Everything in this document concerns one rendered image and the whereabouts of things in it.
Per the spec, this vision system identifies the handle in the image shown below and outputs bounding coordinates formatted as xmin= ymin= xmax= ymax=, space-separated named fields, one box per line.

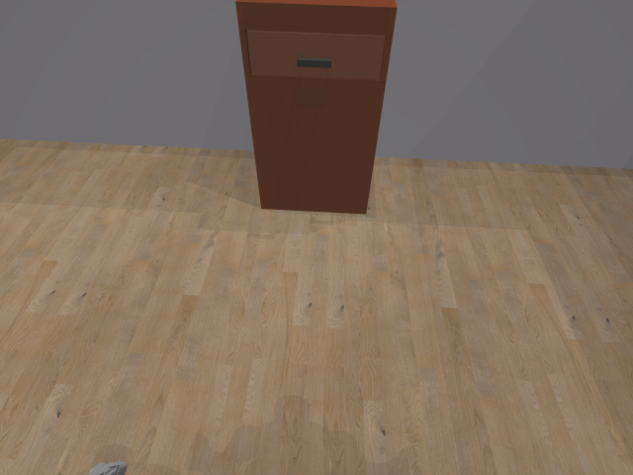
xmin=297 ymin=54 xmax=331 ymax=68

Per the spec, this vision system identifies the cabinet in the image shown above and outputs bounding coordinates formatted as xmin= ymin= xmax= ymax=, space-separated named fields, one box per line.
xmin=235 ymin=0 xmax=397 ymax=214

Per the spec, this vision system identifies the drawer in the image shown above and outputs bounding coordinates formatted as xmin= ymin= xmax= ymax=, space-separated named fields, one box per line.
xmin=247 ymin=30 xmax=385 ymax=79

